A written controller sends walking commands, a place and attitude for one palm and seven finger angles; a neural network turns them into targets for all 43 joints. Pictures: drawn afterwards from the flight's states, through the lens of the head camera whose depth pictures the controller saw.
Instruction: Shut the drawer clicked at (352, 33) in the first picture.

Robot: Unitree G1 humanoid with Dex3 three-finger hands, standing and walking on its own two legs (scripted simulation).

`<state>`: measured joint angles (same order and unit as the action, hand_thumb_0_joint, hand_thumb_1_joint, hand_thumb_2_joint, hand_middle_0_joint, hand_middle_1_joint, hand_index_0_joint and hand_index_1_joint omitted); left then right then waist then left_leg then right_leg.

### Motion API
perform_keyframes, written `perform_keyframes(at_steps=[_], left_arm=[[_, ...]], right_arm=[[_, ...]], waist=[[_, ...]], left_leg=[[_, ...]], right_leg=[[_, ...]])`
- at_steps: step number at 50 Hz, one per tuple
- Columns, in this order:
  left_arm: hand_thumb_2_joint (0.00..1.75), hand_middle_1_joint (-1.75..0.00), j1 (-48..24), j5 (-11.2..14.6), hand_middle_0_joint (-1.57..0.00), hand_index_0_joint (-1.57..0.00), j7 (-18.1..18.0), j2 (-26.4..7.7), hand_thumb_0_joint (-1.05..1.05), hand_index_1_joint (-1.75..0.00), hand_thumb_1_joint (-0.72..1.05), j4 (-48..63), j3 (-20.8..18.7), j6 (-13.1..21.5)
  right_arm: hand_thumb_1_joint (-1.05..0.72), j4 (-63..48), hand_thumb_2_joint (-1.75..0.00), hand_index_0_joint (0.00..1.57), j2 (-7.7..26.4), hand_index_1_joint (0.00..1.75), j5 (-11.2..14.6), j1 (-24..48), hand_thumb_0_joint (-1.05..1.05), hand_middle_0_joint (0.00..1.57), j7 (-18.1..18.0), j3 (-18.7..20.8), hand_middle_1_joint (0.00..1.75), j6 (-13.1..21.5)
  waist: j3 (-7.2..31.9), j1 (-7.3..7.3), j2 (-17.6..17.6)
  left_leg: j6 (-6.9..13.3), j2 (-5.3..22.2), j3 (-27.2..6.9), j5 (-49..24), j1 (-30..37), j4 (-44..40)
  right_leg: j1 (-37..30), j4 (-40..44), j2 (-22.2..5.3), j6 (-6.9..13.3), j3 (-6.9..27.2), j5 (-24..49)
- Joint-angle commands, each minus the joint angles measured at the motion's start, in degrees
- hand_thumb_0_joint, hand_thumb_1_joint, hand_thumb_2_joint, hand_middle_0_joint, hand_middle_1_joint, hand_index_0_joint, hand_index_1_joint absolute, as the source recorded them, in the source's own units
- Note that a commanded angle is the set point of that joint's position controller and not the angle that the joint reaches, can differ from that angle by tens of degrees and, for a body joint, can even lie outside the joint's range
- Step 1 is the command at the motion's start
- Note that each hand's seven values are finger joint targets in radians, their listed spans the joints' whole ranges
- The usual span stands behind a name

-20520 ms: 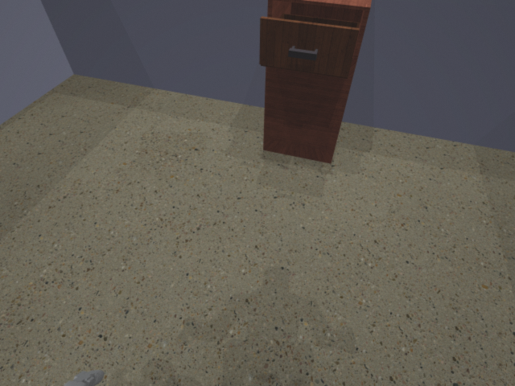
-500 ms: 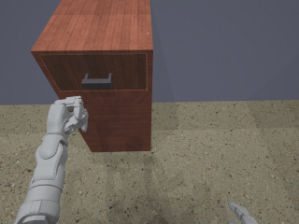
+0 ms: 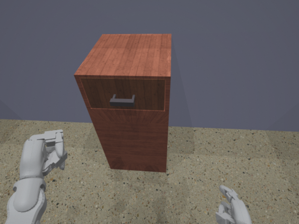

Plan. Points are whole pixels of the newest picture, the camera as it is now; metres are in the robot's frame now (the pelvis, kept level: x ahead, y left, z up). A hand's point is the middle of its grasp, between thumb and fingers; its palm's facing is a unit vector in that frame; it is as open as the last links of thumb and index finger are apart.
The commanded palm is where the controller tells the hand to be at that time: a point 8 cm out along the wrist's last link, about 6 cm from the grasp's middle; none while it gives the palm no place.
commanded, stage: draw the hand back to the body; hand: left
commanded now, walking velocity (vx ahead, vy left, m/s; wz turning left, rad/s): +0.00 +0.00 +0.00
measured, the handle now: (123, 99) +0.63 +0.19 -0.05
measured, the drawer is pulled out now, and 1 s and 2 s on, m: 0.00 0.00 0.00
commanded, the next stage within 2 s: step back with the hand held close in 0.36 s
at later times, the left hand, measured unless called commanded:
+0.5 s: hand (40, 172) +0.17 +0.23 +0.16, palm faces +0.42 -0.83 -0.38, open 3.2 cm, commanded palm +0.12 +0.27 +0.17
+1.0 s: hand (21, 188) +0.14 +0.26 +0.15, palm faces +0.34 -0.80 -0.49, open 3.2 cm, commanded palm +0.08 +0.30 +0.17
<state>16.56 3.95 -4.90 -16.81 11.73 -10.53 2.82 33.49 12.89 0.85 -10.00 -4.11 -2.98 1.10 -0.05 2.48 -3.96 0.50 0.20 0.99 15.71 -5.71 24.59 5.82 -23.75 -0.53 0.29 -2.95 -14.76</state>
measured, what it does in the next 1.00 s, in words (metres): shifts its weight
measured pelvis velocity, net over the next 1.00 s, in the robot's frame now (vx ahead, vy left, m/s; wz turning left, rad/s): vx -0.05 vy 0.01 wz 0.01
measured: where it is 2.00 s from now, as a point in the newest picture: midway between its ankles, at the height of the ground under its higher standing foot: outside the picture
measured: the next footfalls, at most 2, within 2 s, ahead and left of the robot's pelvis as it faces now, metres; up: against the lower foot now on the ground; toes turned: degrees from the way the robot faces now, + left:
right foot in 1.50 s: -0.16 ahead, -0.10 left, +0.00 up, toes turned +5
left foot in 1.82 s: -0.08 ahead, +0.09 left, +0.00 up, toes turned +0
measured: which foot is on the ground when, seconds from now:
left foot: down 0.00-1.00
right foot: down 0.00-1.00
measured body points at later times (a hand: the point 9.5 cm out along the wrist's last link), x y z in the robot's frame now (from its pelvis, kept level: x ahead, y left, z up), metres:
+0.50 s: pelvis -0.01 -0.01 +0.00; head -0.04 -0.04 +0.45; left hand +0.14 +0.27 +0.18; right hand +0.18 -0.22 -0.08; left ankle -0.02 +0.11 -0.74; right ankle -0.02 -0.11 -0.74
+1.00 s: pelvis -0.05 +0.01 +0.00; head -0.03 +0.00 +0.45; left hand +0.12 +0.30 +0.18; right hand +0.13 -0.22 -0.09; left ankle -0.02 +0.11 -0.74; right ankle -0.02 -0.11 -0.74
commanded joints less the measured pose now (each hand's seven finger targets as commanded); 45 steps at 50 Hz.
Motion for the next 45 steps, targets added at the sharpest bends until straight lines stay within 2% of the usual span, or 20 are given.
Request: perform_keyframes(at_steps=[1, 5, 9, 11, 12, 13, 14, 15, 18, 19, 24, 25, 26, 27, 28, 31, 34, 35, 40, 45], left_arm=[[0.9, -1.6, -3.0, 0.3, -1.4, -1.4, -1.0, -10.4, 0.0, -1.6, 0.9, 19.3, -7.7, 4.3], [0.9, -1.6, 3.4, 0.2, -1.4, -1.4, -1.5, -11.3, 0.0, -1.6, 0.9, 25.0, -9.9, 5.2], [0.9, -1.6, 11.0, 0.1, -1.4, -1.4, -1.9, -12.6, 0.0, -1.6, 0.9, 27.2, -13.5, 5.8], [0.9, -1.6, 9.6, 0.0, -1.4, -1.4, -1.5, -9.7, 0.0, -1.6, 0.9, 24.6, -10.7, 5.7], [0.9, -1.6, 8.3, -0.1, -1.4, -1.4, -1.6, -9.5, 0.0, -1.6, 0.9, 23.6, -10.5, 5.6], [0.9, -1.6, 7.6, -0.3, -1.4, -1.4, -1.8, -9.8, 0.0, -1.6, 0.9, 23.8, -10.6, 5.9], [0.9, -1.6, 6.8, -0.3, -1.4, -1.4, -1.7, -9.7, 0.0, -1.6, 0.9, 23.0, -10.3, 5.8], [0.9, -1.6, 6.3, -0.4, -1.4, -1.4, -1.9, -9.9, 0.0, -1.6, 0.9, 23.3, -10.4, 6.1], [0.9, -1.6, 6.5, -0.6, -1.4, -1.4, -2.4, -10.7, 0.0, -1.6, 0.9, 24.8, -11.2, 6.7], [0.9, -1.6, 6.6, -0.6, -1.4, -1.4, -2.5, -11.8, 0.0, -1.6, 0.9, 24.8, -12.1, 6.7], [0.9, -1.6, 8.0, -0.5, -1.4, -1.4, -2.5, -11.5, 0.0, -1.6, 0.9, 24.9, -12.5, 6.6], [0.9, -1.6, 6.0, -0.6, -1.4, -1.4, -2.5, -15.4, 0.0, -1.6, 0.9, 27.2, -17.7, 8.5], [0.9, -1.6, 10.3, -0.9, -1.4, -1.4, -2.2, -12.6, 0.0, -1.6, 0.9, 23.0, -16.1, 8.8], [0.9, -1.6, 12.4, -0.9, -1.4, -1.4, -2.0, -11.3, 0.0, -1.6, 0.9, 23.1, -14.8, 9.2], [0.9, -1.6, 13.5, -0.9, -1.4, -1.4, -1.9, -10.8, 0.0, -1.6, 0.9, 24.0, -14.2, 9.7], [0.9, -1.6, 16.6, -0.8, -1.4, -1.4, -2.1, -11.3, 0.0, -1.6, 0.9, 26.0, -14.8, 10.8], [0.9, -1.6, 18.3, -0.4, -1.4, -1.4, -2.7, -13.0, 0.0, -1.6, 0.9, 28.6, -16.4, 11.2], [0.9, -1.6, 19.3, -0.4, -1.4, -1.4, -2.8, -13.0, 0.0, -1.6, 0.9, 28.6, -16.7, 11.1], [0.9, -1.6, 20.5, -0.1, -1.4, -1.4, -3.1, -13.5, 0.0, -1.6, 0.9, 29.2, -17.2, 10.7], [0.9, -1.6, 20.1, -0.7, -1.4, -1.4, -3.4, -13.4, 0.0, -1.6, 0.9, 29.5, -16.7, 10.8]], right_arm=[[-0.9, -9.0, -0.9, 0.2, 5.4, 0.3, -0.6, 7.4, 0.0, 0.2, -0.2, 2.4, 0.3, 4.1], [-0.9, -9.1, -0.9, 0.2, 5.3, 0.3, -0.6, 7.3, 0.0, 0.2, -0.3, 2.7, 0.3, 5.8], [-0.9, -8.7, -0.9, 0.2, 5.1, 0.3, -0.7, 6.9, 0.0, 0.2, -0.7, 3.2, 0.3, 7.4], [-0.9, -7.9, -0.9, 0.2, 5.2, 0.3, -0.6, 6.5, 0.0, 0.2, -0.7, 3.2, 0.3, 7.4], [-0.9, -7.7, -0.9, 0.2, 5.4, 0.3, -0.6, 6.3, 0.0, 0.2, -0.9, 3.3, 0.3, 7.4], [-0.9, -7.6, -0.9, 0.2, 5.6, 0.3, -0.7, 6.1, 0.0, 0.2, -1.0, 3.5, 0.3, 7.5], [-0.9, -7.4, -0.9, 0.2, 5.6, 0.3, -0.6, 6.4, 0.0, 0.2, -1.2, 3.5, 0.3, 7.7], [-0.9, -7.3, -0.9, 0.2, 5.6, 0.3, -0.7, 6.1, 0.0, 0.2, -1.4, 3.5, 0.3, 7.9], [-0.9, -7.4, -0.9, 0.2, 5.4, 0.3, -0.8, 6.4, 0.0, 0.2, -1.6, 3.4, 0.3, 8.6], [-0.9, -7.3, -0.9, 0.2, 5.4, 0.3, -0.9, 6.5, 0.0, 0.2, -1.7, 3.4, 0.3, 8.8], [-0.9, -7.0, -0.9, 0.2, 5.0, 0.3, -1.1, 6.6, 0.0, 0.2, -1.7, 3.4, 0.3, 9.4], [-0.9, -8.7, -0.9, 0.2, 6.7, 0.3, -1.1, 5.7, 0.0, 0.2, -1.0, 3.9, 0.3, 7.2], [-0.9, -7.6, -0.9, 0.2, 5.6, 0.3, -1.2, 5.7, 0.0, 0.2, -0.8, 4.1, 0.3, 5.8], [-0.9, -8.0, -0.9, 0.2, 5.7, 0.3, -1.2, 5.7, 0.0, 0.2, -0.5, 4.3, 0.3, 4.7], [-0.9, -8.2, -0.9, 0.2, 5.8, 0.3, -1.3, 5.7, 0.0, 0.2, -0.4, 4.6, 0.3, 4.0], [-0.9, -9.2, -0.9, 0.2, 6.1, 0.3, -1.2, 5.5, 0.0, 0.2, -0.4, 5.3, 0.3, 2.6], [-0.9, -10.0, -0.9, 0.2, 6.4, 0.3, -1.0, 5.8, 0.0, 0.2, -0.8, 5.7, 0.3, 1.7], [-0.9, -10.3, -0.9, 0.2, 6.1, 0.3, -0.9, 5.6, 0.0, 0.2, -0.9, 5.8, 0.3, 1.4], [-0.9, -10.9, -0.9, 0.2, 6.1, 0.3, -0.5, 5.6, 0.0, 0.2, -1.3, 6.4, 0.3, 0.5], [-0.9, -11.2, -0.9, 0.2, 6.3, 0.3, -0.4, 5.9, 0.0, 0.2, -1.6, 6.4, 0.3, 0.6]], waist=[[4.5, 0.28, 1.2], [3.7, 0.75, 0.0], [2.7, 1.66, 1.6], [-1.1, 0.56, 3.2], [-1.9, 0.35, 4.4], [-1.3, 0.32, 4.3], [-2.7, 0.27, 3.7], [-1.5, 0.31, 2.3], [0.8, 1.11, 1.8], [1.1, 1.37, 2.1], [0.5, 1.64, 1.3], [-5.1, -1.55, 3.3], [-3.9, -1.45, 4.7], [-2.8, -1.69, 5.0], [-1.6, -1.93, 3.7], [3.9, -2.0, 1.1], [8.2, -1.8, 0.0], [9.3, -1.73, 1.0], [10.2, -1.86, 2.4], [7.9, -2.06, 1.3]], left_leg=[[0.8, 0.1, -1.1, -14.4, 0.0, -4.0], [0.7, 0.1, -1.4, -13.4, 0.1, -4.2], [0.6, 0.1, -1.1, -13.7, -0.2, -3.4], [0.9, 0.3, -0.9, -11.6, -0.8, -3.7], [1.0, 0.3, -1.0, -10.0, -0.9, -3.9], [1.2, 0.2, -1.0, -9.4, -0.5, -3.8], [1.2, 0.1, -0.9, -8.4, -0.3, -3.8], [1.2, 0.1, -1.1, -7.5, -0.1, -4.1], [1.3, -0.1, -1.3, -8.5, 0.5, -4.0], [1.2, -0.3, -1.2, -8.5, 0.7, -4.0], [0.9, -0.3, -0.9, -11.0, 0.5, -3.8], [1.9, 0.6, -2.6, -8.3, -5.5, -2.4], [1.8, 0.7, -2.9, -8.5, -5.2, -1.5], [1.7, 0.8, -2.9, -8.9, -5.2, -0.9], [1.6, 0.9, -2.7, -10.1, -5.1, -0.7], [1.3, 1.3, -2.7, -15.3, -5.4, -1.6], [1.0, 1.8, -3.1, -22.3, -5.5, -1.7], [0.8, 2.0, -3.5, -24.3, -5.8, -1.6], [0.8, 2.7, -3.8, -26.4, -7.3, -1.4], [1.7, 3.8, -4.9, -18.0, -12.8, -3.4]], right_leg=[[-2.6, 3.9, 0.4, 1.0, 0.7, 12.7], [-2.4, 4.6, 0.6, 0.9, 0.9, 11.2], [-1.9, 5.3, 1.0, 0.9, 0.9, 11.9], [0.6, 5.8, 0.8, 0.6, 0.9, 9.5], [1.3, 6.3, 0.7, 0.4, 0.9, 7.4], [1.4, 6.5, 0.7, 0.4, 1.2, 6.5], [2.5, 7.5, 0.7, 0.5, 1.4, 4.8], [1.8, 7.2, 0.4, 0.5, 1.4, 3.8], [0.3, 6.5, 0.3, 0.7, 1.5, 4.8], [0.0, 7.0, 0.4, 0.7, 1.6, 4.7], [-0.9, 7.0, 0.5, 0.7, 1.8, 8.2], [5.1, 10.0, -2.7, 0.5, 6.2, 7.8], [5.3, 10.5, -3.7, 0.7, 5.8, 6.9], [5.8, 10.4, -4.1, 0.7, 5.7, 7.1], [5.5, 9.5, -4.2, 0.7, 5.3, 8.9], [1.9, 5.7, -3.7, 0.3, 3.3, 15.2], [-0.6, 2.5, -3.0, -0.2, 2.0, 20.8], [-1.3, 1.4, -2.8, -0.3, 1.6, 22.3], [-0.8, -1.1, -2.2, -0.9, 1.4, 23.7], [0.1, -2.5, -1.6, -1.2, 1.9, 16.9]])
